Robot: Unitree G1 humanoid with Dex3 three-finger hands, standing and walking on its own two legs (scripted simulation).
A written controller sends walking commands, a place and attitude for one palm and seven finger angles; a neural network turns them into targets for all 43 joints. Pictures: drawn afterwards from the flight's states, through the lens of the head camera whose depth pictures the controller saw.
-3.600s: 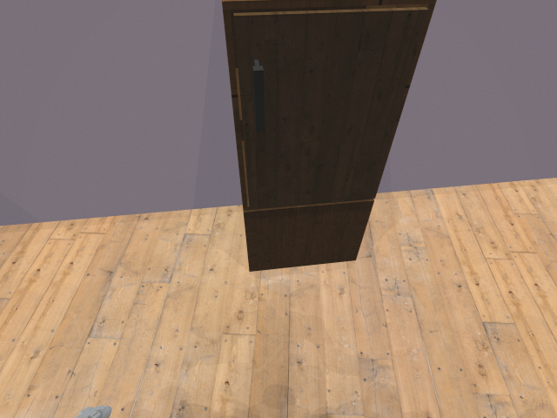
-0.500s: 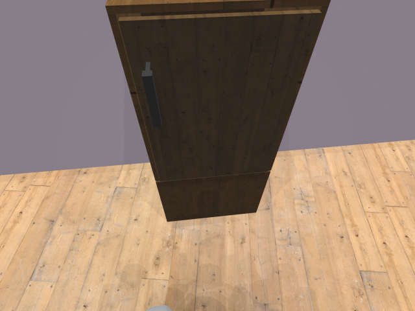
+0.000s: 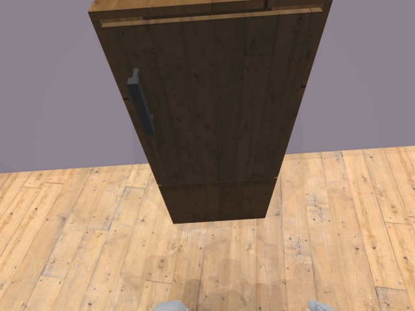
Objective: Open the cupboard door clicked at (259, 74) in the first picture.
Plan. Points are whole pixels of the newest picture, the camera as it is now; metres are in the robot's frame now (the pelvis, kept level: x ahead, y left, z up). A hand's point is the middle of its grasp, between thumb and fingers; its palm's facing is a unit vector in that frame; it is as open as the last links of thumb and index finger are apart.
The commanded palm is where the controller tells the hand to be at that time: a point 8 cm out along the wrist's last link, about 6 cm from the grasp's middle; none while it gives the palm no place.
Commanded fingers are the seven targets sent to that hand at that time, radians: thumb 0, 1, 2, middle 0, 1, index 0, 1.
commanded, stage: come to a stop and stand still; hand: left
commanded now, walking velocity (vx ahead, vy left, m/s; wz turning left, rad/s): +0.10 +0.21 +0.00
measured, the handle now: (143, 103) +0.53 +0.21 +0.08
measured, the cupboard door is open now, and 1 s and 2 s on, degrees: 0 0 0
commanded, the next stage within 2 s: look again from close up in 0.88 s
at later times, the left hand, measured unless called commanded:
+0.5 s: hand out of the picture -0.04 +0.23 -0.17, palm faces +0.10 -0.98 -0.19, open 7.4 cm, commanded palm none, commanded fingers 0.00 0.90 0.90 -0.20 -0.30 -0.20 -0.30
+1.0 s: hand out of the picture -0.05 +0.23 -0.16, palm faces +0.03 -0.98 -0.17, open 7.3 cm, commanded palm none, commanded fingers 0.00 0.90 0.90 -0.20 -0.30 -0.20 -0.30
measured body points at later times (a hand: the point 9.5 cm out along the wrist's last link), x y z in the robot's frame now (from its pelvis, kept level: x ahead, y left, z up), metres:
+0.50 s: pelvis -0.04 +0.04 +0.01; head -0.03 +0.06 +0.46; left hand -0.04 +0.28 -0.15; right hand +0.00 -0.19 -0.13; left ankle -0.07 +0.15 -0.72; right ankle -0.01 -0.10 -0.71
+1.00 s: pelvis -0.05 +0.06 +0.02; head -0.04 +0.07 +0.47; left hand -0.05 +0.28 -0.15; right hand -0.07 -0.15 -0.14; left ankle -0.07 +0.15 -0.72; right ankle -0.04 -0.08 -0.72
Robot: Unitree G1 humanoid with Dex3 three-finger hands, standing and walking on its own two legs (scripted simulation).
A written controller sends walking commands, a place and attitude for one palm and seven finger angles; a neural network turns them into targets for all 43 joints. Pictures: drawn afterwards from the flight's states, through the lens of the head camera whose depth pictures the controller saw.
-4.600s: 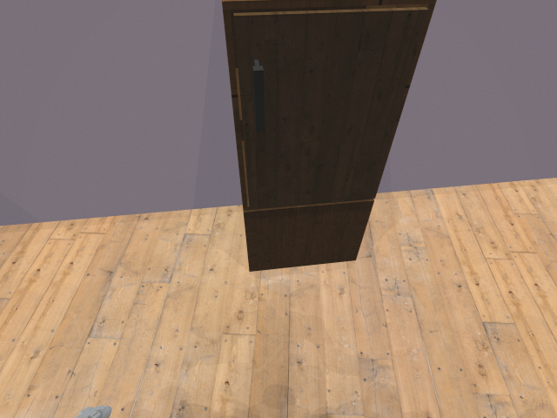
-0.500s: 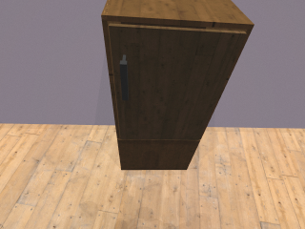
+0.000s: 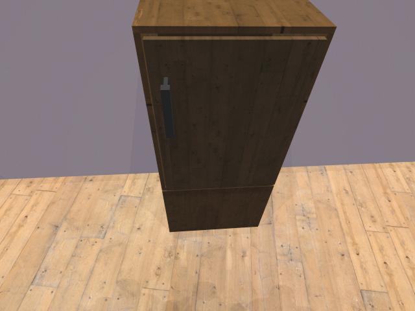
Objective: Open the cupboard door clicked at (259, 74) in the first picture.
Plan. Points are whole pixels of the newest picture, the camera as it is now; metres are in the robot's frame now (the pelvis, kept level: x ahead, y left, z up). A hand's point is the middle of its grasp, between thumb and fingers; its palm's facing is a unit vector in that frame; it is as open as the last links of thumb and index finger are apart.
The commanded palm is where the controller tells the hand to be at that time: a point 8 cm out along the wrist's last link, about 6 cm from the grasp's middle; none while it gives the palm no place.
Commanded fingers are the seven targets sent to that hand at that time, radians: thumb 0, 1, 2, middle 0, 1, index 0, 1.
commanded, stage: look again from close up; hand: left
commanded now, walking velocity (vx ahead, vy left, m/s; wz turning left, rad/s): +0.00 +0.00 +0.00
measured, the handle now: (168, 108) +0.58 +0.14 +0.06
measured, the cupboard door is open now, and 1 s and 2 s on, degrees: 0 0 0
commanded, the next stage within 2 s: shuffle to correct the standing spot in 0.44 s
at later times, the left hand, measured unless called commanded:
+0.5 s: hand out of the picture -0.03 +0.16 -0.18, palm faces +0.04 -0.98 -0.20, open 7.4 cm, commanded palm none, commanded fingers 0.00 0.90 0.90 -0.20 -0.30 -0.20 -0.30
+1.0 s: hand out of the picture -0.05 +0.11 -0.19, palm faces +0.15 -0.98 -0.13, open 7.4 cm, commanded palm none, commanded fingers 0.00 0.90 0.90 -0.20 -0.30 -0.20 -0.30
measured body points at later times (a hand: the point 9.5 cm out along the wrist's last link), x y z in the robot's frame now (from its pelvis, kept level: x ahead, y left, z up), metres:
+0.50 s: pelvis -0.03 -0.01 +0.00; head -0.05 -0.02 +0.44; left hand -0.03 +0.21 -0.16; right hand +0.00 -0.24 -0.16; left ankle -0.02 +0.09 -0.74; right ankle +0.01 -0.14 -0.74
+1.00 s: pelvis +0.01 -0.04 -0.02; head +0.01 -0.02 +0.43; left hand -0.06 +0.16 -0.18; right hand -0.01 -0.25 -0.17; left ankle -0.02 +0.09 -0.74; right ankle +0.01 -0.14 -0.74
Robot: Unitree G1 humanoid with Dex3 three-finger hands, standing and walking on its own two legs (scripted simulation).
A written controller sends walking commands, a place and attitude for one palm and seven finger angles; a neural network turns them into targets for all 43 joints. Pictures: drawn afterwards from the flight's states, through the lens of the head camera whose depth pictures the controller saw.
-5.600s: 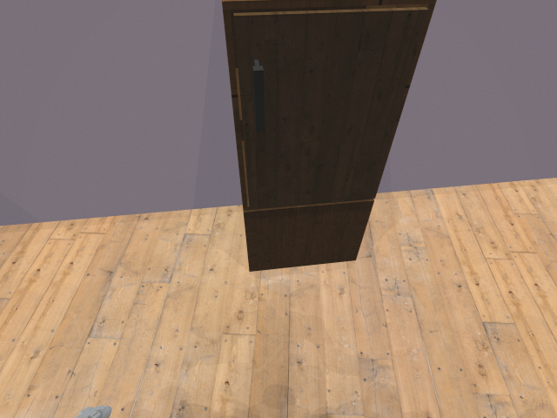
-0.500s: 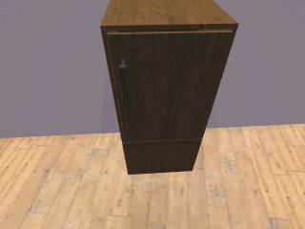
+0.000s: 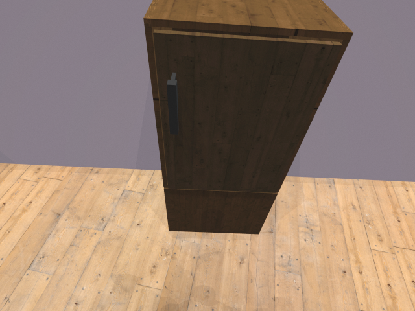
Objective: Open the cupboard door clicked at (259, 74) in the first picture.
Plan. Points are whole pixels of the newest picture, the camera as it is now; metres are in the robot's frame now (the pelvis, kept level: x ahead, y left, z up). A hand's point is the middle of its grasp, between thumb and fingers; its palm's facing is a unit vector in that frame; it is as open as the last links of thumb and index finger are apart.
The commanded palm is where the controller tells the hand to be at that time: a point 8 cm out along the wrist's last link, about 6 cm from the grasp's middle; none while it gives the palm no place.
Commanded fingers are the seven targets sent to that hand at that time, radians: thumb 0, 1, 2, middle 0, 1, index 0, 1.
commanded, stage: shuffle to correct the standing spot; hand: left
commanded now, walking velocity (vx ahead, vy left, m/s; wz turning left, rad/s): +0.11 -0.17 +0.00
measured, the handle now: (174, 104) +0.59 +0.13 +0.08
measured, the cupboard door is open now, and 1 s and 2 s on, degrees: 0 0 0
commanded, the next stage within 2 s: come to a stop and stand still in 0.26 s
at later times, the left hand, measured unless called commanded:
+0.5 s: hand out of the picture +0.06 +0.11 -0.18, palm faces +0.10 -0.99 -0.14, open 7.3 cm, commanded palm none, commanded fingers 0.00 0.90 0.90 -0.20 -0.30 -0.20 -0.30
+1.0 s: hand out of the picture +0.06 +0.13 -0.16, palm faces +0.04 -0.97 -0.24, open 7.4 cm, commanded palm none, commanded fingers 0.00 0.90 0.90 -0.20 -0.30 -0.20 -0.30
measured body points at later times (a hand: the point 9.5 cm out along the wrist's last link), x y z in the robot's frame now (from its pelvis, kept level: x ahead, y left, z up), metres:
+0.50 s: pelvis +0.07 -0.05 +0.00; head +0.08 -0.03 +0.45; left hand +0.05 +0.16 -0.16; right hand +0.12 -0.28 -0.15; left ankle +0.08 +0.04 -0.73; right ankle +0.05 -0.12 -0.73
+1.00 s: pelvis +0.05 -0.05 +0.00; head +0.05 -0.07 +0.45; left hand +0.06 +0.18 -0.15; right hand +0.11 -0.29 -0.15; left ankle +0.06 +0.05 -0.73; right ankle +0.05 -0.12 -0.73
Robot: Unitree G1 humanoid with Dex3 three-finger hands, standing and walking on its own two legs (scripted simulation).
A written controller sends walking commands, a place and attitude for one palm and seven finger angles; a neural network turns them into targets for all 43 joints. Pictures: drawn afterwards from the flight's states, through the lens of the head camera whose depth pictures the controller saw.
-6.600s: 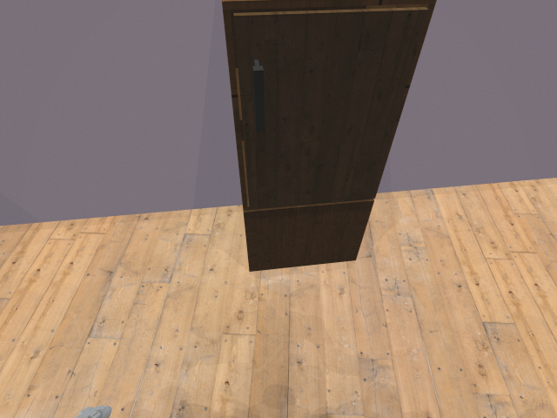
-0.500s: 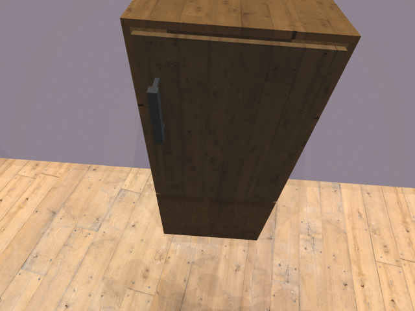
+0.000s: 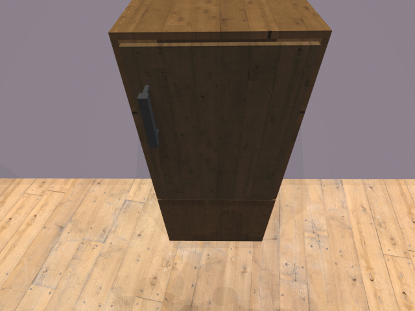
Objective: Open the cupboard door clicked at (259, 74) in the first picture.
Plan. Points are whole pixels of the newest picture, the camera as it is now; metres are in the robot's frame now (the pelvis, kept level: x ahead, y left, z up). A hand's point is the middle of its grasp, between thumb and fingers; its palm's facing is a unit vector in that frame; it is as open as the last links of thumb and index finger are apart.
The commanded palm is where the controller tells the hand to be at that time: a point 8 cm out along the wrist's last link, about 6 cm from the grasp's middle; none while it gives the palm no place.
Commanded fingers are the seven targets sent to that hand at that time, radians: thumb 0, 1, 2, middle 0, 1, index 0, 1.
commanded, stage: come to a stop and stand still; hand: left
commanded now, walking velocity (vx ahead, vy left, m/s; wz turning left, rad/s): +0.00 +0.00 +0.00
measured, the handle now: (150, 117) +0.54 +0.18 +0.08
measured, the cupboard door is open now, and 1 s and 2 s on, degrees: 0 0 0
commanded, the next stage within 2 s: look again from close up in 1.08 s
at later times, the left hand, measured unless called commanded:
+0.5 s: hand out of the picture +0.02 +0.20 -0.16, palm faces +0.00 -0.98 -0.19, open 7.3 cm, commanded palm none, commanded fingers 0.00 0.90 0.90 -0.20 -0.30 -0.20 -0.30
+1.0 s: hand out of the picture +0.04 +0.21 -0.17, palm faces -0.01 -0.98 -0.18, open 7.4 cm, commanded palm none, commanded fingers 0.00 0.90 0.90 -0.20 -0.30 -0.20 -0.30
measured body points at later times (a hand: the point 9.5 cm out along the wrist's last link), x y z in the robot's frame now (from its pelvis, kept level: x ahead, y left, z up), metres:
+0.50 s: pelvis +0.00 +0.03 +0.01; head +0.02 +0.03 +0.46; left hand +0.02 +0.25 -0.15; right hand -0.02 -0.18 -0.15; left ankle +0.02 +0.11 -0.73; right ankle +0.00 -0.07 -0.73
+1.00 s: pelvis +0.03 +0.04 +0.01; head +0.04 +0.05 +0.46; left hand +0.05 +0.26 -0.15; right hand +0.06 -0.19 -0.14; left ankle +0.02 +0.11 -0.73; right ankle +0.00 -0.07 -0.73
